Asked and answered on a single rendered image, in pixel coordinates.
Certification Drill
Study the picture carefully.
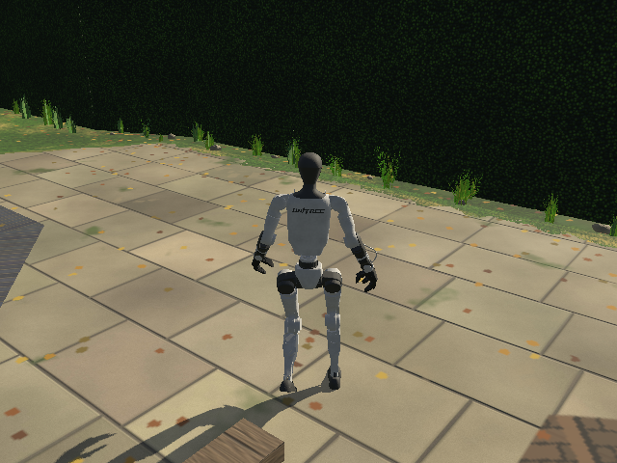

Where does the right robot thigh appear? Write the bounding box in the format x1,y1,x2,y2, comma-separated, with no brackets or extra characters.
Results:
322,268,342,331

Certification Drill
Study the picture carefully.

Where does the robot right forearm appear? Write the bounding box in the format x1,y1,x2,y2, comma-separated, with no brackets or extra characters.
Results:
351,232,374,273

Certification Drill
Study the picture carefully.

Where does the right robot upper arm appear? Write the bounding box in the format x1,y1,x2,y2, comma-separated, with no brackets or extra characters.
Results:
329,195,360,249

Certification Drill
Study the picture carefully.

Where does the robot left forearm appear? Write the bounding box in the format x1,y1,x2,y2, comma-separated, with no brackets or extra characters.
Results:
254,231,270,261

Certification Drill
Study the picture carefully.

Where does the left robot hand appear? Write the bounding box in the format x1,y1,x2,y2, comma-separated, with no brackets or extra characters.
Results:
252,257,274,274

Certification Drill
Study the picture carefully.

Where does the right robot hand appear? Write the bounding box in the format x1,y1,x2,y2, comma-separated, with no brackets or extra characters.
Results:
356,267,378,292

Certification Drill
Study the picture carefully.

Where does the robot head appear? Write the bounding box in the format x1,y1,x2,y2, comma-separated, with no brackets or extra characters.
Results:
293,152,326,199

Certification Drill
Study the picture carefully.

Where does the left robot upper arm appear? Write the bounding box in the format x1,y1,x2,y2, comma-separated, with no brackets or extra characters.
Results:
260,194,289,246

